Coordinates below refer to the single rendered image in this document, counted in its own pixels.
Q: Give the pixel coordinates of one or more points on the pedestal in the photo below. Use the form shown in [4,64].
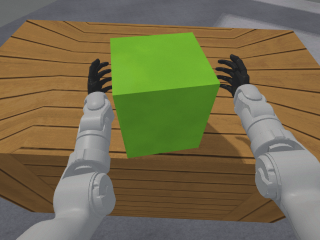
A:
[44,69]

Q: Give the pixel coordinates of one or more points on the robot right upper arm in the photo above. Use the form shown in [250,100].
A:
[292,180]

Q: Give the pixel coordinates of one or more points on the robot left upper arm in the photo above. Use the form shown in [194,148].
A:
[80,204]

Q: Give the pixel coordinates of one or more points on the carton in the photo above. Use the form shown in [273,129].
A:
[163,88]

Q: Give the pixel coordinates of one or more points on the robot right hand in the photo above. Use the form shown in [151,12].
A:
[238,73]

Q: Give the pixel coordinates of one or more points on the robot left forearm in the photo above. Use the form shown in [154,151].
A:
[91,152]

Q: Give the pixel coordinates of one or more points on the robot right forearm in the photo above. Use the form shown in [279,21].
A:
[263,128]

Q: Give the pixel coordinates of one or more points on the robot left hand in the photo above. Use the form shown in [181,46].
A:
[94,84]

